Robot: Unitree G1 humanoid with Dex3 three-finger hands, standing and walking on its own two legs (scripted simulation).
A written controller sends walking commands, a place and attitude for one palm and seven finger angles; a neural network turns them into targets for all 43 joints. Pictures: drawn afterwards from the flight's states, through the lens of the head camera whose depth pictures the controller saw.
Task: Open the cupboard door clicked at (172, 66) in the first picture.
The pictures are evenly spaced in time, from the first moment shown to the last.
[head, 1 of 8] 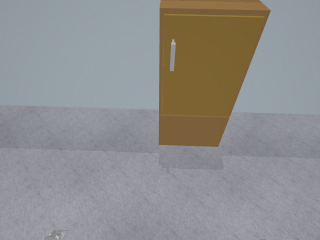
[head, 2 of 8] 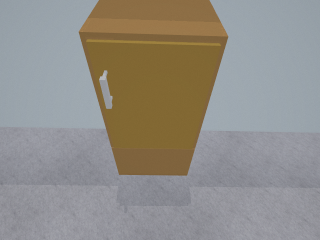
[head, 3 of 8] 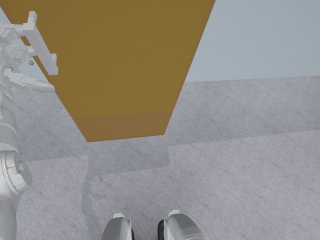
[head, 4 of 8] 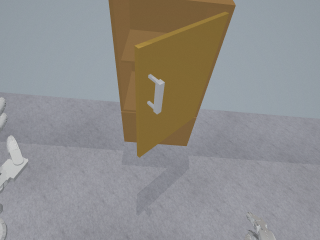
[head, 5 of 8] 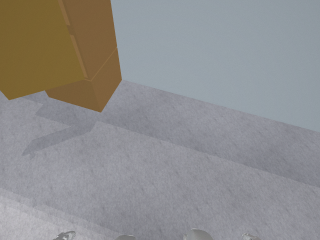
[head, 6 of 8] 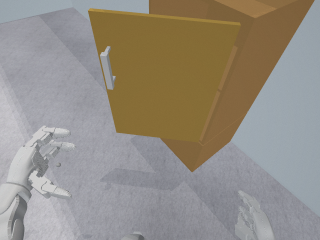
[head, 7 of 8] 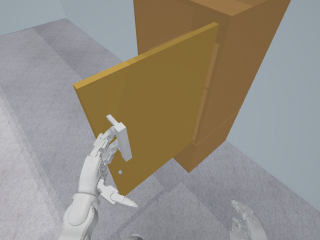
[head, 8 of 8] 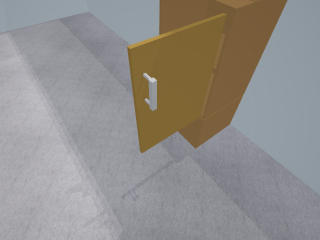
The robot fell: no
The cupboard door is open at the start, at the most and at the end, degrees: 0 91 90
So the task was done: yes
